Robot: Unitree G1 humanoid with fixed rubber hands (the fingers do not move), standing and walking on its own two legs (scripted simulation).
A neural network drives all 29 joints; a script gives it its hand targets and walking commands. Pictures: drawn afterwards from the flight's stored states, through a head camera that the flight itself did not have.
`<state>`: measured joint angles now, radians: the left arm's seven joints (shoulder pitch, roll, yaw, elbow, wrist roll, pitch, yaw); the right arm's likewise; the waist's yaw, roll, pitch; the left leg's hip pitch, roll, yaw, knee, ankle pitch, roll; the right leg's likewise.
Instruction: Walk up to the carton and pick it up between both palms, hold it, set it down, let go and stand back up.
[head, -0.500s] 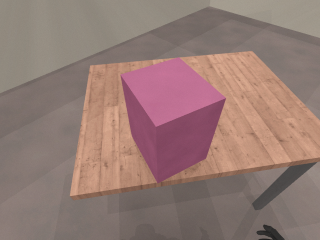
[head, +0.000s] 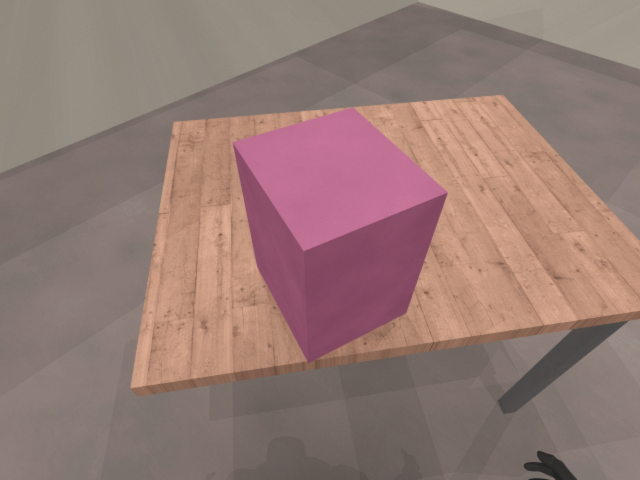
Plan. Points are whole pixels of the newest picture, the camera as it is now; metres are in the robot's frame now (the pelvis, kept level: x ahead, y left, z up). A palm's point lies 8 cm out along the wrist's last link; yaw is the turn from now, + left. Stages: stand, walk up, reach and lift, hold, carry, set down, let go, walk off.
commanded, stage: walk up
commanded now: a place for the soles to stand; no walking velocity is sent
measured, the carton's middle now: (330, 238) +0.43 +0.00 +0.05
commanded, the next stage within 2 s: none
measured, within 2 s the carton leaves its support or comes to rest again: neither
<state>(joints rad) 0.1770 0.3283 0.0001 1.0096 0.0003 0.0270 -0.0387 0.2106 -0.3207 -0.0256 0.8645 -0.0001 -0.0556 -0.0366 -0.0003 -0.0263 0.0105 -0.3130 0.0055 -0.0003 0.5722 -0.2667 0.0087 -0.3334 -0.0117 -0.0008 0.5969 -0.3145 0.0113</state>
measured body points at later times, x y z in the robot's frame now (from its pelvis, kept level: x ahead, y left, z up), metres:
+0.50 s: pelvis +0.03 -0.04 -0.01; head +0.08 -0.02 +0.44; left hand +0.14 +0.24 -0.14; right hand +0.08 -0.37 -0.11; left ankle +0.00 +0.10 -0.73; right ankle +0.03 -0.14 -0.73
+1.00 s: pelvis +0.04 -0.06 -0.02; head +0.09 -0.03 +0.43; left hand +0.14 +0.23 -0.15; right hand +0.11 -0.38 -0.11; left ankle +0.02 +0.08 -0.73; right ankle +0.04 -0.15 -0.72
